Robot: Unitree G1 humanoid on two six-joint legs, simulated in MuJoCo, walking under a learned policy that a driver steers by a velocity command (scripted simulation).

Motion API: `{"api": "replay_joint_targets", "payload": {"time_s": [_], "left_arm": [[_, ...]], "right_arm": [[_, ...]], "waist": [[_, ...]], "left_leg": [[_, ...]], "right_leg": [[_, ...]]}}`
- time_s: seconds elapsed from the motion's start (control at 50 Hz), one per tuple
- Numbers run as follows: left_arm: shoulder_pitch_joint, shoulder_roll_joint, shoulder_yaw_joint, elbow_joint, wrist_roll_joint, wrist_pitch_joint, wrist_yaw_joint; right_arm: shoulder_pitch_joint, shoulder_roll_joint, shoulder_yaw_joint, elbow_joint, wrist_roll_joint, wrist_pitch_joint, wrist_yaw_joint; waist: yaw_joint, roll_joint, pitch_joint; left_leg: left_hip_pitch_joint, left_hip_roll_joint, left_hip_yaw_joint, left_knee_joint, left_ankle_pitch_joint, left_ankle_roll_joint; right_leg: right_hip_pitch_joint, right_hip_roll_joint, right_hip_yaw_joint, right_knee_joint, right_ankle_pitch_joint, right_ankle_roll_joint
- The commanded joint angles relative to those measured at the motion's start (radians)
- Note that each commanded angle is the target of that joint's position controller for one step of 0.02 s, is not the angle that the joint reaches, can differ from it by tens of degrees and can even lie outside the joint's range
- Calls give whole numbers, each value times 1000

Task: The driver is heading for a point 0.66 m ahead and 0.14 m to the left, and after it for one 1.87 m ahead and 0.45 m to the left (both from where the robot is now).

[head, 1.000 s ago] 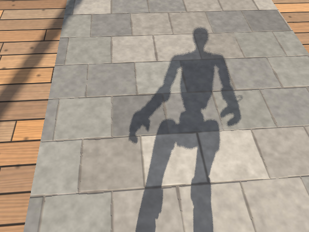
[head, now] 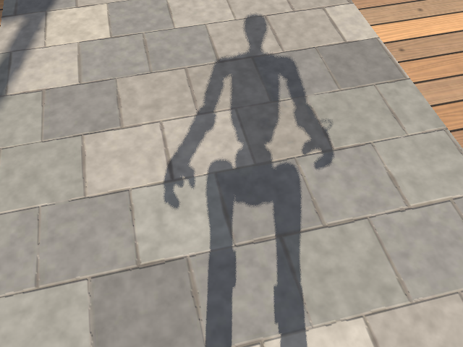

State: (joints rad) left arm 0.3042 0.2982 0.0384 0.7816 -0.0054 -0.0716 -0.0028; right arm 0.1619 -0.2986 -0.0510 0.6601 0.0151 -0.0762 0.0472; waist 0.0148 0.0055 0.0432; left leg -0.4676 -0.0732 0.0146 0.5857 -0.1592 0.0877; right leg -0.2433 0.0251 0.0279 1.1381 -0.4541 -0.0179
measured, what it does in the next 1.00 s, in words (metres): walks ahead, turning left: right foot, then left foot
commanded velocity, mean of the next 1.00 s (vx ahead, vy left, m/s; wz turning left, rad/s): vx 0.48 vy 0.00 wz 0.56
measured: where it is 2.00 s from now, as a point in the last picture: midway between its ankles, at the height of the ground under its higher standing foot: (190, 283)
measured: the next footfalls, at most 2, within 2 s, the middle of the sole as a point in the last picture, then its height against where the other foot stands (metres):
right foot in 0.38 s outside the picture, level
left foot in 0.90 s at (164, 304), level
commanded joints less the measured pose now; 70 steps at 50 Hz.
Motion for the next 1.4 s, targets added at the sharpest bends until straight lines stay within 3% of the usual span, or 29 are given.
{"api": "replay_joint_targets", "payload": {"time_s": [0.02, 0.1, 0.2, 0.28, 0.36, 0.38, 0.4, 0.42, 0.44, 0.46, 0.48, 0.54, 0.62, 0.72, 0.82, 0.86, 0.88, 0.9, 0.92, 0.94, 0.96, 0.98, 1.0, 1.02, 1.1, 1.16, 1.2, 1.34, 1.4], "left_arm": [[-110, 129, 22, -146, 0, -67, -10], [-48, 101, 22, -137, 24, -29, 4], [-227, 51, 0, -174, 20, -28, 4], [-293, 90, 16, -190, -1, -44, -9], [-146, 143, 53, -157, -1, -60, -7], [-23, 189, 68, -148, 16, -64, 2], [74, 278, 90, -121, 32, -51, 4], [90, 221, 83, -111, 7, -43, -5], [48, 151, 65, -125, 3, -40, -2], [3, 125, 55, -128, 10, -33, 1], [-30, 101, 46, -123, 14, -29, 2], [-52, 75, 39, -101, 15, -35, 6], [-40, 120, 56, -62, 14, -40, 6], [-25, 152, 61, -24, 6, -26, 11], [18, 193, 73, 14, -16, 0, 11], [4, 226, 84, 11, -24, 14, 20], [-14, 228, 84, 4, -28, 21, 26], [-13, 203, 74, -8, -24, 17, 30], [81, 63, 31, -62, 36, 1, 18], [73, 111, 21, -69, 25, -24, 5], [-18, 178, 40, -73, -15, -29, -2], [-49, 157, 30, -77, -23, -28, 1], [-52, 140, 27, -58, -10, -21, 10], [-41, 147, 32, -47, -5, -7, 13], [30, 78, 19, -2, -1, 40, 24], [-25, 57, 11, -6, 1, 47, 22], [-79, 82, 19, -26, -6, 51, 18], [-156, 90, 41, -100, -5, 85, -4], [-98, 89, 50, -96, -8, 76, -19]], "right_arm": [[149, -141, -45, -40, -1, 5, -18], [80, -130, -39, -59, -9, 4, -33], [128, -166, -52, -28, 5, 18, -58], [184, -164, -55, -4, 14, 32, -63], [161, -119, -45, -13, 5, 39, -62], [167, -57, -23, -26, -4, 35, -57], [295, 9, -1, -57, 13, 25, -56], [303, -80, -13, -47, 26, 23, -59], [211, -147, -33, -45, 22, 28, -60], [147, -150, -37, -57, 9, 34, -62], [110, -139, -39, -69, 0, 35, -59], [114, -85, -36, -77, 14, 47, -44], [52, -51, -25, -104, 5, 57, -40], [-76, -26, -12, -128, 7, 42, -13], [-163, -39, -17, -173, 11, 41, 15], [-88, -83, -41, -166, -1, 48, 16], [50, -124, -66, -131, -6, 49, 11], [203, -179, -95, -94, -7, 54, -7], [209, -301, -111, -97, -13, 56, -28], [211, -278, -98, -148, -17, 46, -25], [164, -195, -72, -145, -23, 41, -20], [124, -141, -55, -126, -13, 36, -20], [79, -105, -43, -116, -5, 32, -22], [40, -83, -33, -111, -11, 29, -25], [-27, -78, -24, -53, -41, 4, -28], [-48, -84, -26, -14, -48, 7, -42], [-37, -109, -33, 10, -50, 19, -50], [-20, -130, -50, 53, -15, 80, -75], [-13, -129, -54, 65, 8, 95, -89]], "waist": [[-73, -28, -127], [8, 44, -80], [-58, 71, -53], [-79, 92, -63], [16, 119, -104], [70, 33, -214], [29, -261, -338], [43, -283, -309], [71, -170, -185], [65, -106, -114], [52, -92, -62], [16, -136, -33], [17, -87, -15], [59, -66, 13], [62, -71, 39], [1, -104, -20], [-79, -91, -92], [-158, -47, -172], [-57, 255, -278], [-92, 227, -516], [-120, 100, -442], [-89, 50, -313], [-56, -9, -229], [-24, 9, -195], [40, 48, -162], [18, 74, -153], [-9, 79, -132], [-35, 82, -71], [6, 65, -98]], "left_leg": [[511, 295, -492, -289, 54, 212], [254, 224, -354, -354, 259, 219], [146, 140, -257, -338, 155, 146], [228, 176, -366, -268, 28, 116], [252, 156, -424, -88, 23, 55], [168, 97, -350, 149, -52, 18], [-152, -46, -196, 479, -401, -51], [-317, 28, -189, 651, -430, -69], [-352, 67, -190, 709, -333, -76], [-333, 97, -157, 705, -258, -82], [-313, 122, -154, 665, -204, -86], [-238, 165, -123, 597, -141, -91], [-289, 183, -115, 465, -44, -112], [-233, 170, -48, 200, 171, -97], [-179, 131, 26, 55, 84, -36], [-40, 58, 85, 36, -14, 6], [137, 11, 101, -24, 35, 35], [406, 18, 40, -84, 182, 74], [814, 313, -404, -26, 509, 227], [896, 470, -777, -147, 493, 378], [813, 434, -591, -156, 572, 317], [676, 389, -439, -151, 618, 266], [541, 347, -355, -172, 617, 223], [428, 325, -304, -205, 630, 205], [204, 284, -123, -288, 715, 192], [206, 254, -26, -308, 633, 154], [242, 274, -26, -325, 540, 154], [392, 377, -83, -241, 372, 151], [388, 323, -17, -79, 408, 59]], "right_leg": [[-508, -83, 75, 95, 83, 1], [-362, -113, 43, -85, 145, 67], [-257, -52, 18, -466, 472, 106], [-202, -22, 59, -611, 504, 90], [15, -41, 56, -692, 390, 8], [230, -182, 184, -691, 317, -54], [545, -411, 610, -767, 116, -214], [545, -461, 807, -834, -141, -242], [441, -411, 666, -852, -155, -198], [335, -365, 514, -853, -22, -164], [249, -322, 407, -872, 105, -153], [146, -266, 219, -934, 274, -146], [159, -291, 96, -977, 425, -177], [193, -266, -74, -978, 513, -142], [308, -304, -154, -911, 710, -108], [334, -295, -196, -737, 1092, -84], [294, -267, -220, -548, 1189, -59], [125, -222, -231, -299, 1048, -11], [-333, -66, -214, 94, 58, 63], [-432, 29, 19, 323, -221, 79], [-469, -50, 80, 322, -130, 64], [-477, -95, 49, 238, -59, 54], [-448, -132, 35, 153, -16, 59], [-375, -154, 39, 94, 9, 62], [-179, -142, 24, -107, 129, 96], [-133, -136, 20, -295, 294, 95], [-156, -125, 11, -340, 332, 90], [-261, -107, -27, -412, 109, 51], [-100, -54, -66, -666, 327, -4]]}}
Velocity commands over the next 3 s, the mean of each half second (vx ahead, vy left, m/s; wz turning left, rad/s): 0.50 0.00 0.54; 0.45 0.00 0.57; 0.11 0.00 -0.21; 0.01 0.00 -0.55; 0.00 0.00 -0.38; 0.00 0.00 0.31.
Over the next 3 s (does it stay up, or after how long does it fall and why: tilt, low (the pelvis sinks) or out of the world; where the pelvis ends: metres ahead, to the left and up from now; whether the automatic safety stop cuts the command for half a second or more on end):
stays up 0.61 0.10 0.01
